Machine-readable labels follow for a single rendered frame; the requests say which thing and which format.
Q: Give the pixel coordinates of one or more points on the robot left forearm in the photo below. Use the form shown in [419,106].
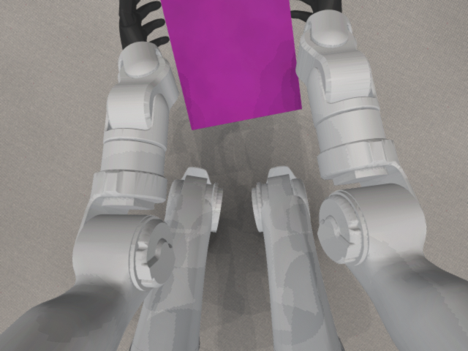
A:
[135,136]

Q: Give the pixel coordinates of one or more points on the robot right forearm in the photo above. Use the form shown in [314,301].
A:
[344,105]

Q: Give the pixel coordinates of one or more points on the right robot shin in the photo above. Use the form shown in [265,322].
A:
[297,184]

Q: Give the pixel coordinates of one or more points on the robot right upper arm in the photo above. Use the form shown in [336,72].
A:
[378,232]

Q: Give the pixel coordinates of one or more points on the robot left upper arm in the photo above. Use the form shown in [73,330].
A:
[118,259]

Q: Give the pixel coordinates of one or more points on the robot right hand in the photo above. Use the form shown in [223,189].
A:
[316,5]

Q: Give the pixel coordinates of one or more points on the carton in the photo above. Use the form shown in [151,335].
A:
[235,58]

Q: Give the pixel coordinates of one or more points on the robot left hand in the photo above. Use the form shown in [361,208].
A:
[130,22]

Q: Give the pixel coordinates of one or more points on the robot right thigh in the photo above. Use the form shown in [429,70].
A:
[300,312]

